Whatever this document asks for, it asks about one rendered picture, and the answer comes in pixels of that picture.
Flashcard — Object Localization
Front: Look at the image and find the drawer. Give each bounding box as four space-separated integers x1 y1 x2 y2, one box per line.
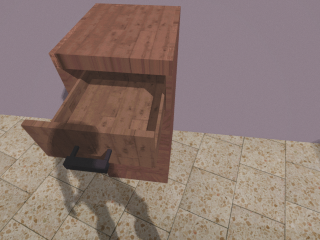
21 70 166 168

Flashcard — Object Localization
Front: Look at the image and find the handle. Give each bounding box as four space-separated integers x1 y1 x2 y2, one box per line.
63 145 112 174

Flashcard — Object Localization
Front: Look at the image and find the cabinet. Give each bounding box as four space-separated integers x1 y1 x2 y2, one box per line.
48 3 181 183

